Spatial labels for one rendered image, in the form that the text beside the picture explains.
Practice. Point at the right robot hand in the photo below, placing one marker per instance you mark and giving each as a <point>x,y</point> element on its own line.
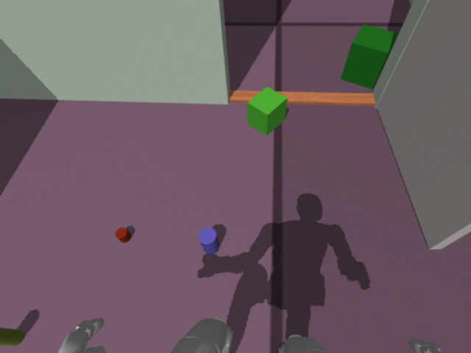
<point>420,346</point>

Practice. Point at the left robot hand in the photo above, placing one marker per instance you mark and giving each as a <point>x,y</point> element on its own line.
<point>76,342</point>

